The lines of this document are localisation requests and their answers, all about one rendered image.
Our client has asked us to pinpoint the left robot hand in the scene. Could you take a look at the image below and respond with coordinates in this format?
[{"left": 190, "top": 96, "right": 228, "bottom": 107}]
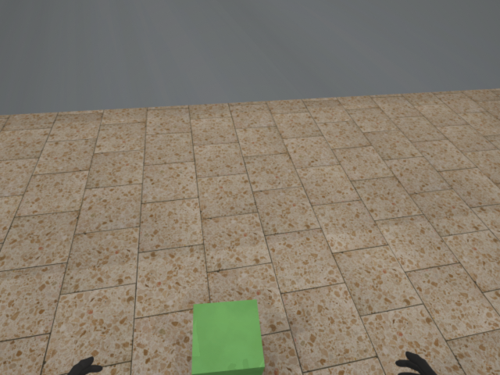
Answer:
[{"left": 67, "top": 356, "right": 102, "bottom": 375}]

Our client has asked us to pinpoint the right robot hand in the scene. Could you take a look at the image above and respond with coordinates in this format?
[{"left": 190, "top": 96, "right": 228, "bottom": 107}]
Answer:
[{"left": 395, "top": 352, "right": 437, "bottom": 375}]

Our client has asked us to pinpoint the carton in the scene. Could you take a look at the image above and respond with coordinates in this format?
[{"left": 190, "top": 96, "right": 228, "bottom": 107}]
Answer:
[{"left": 191, "top": 299, "right": 265, "bottom": 375}]

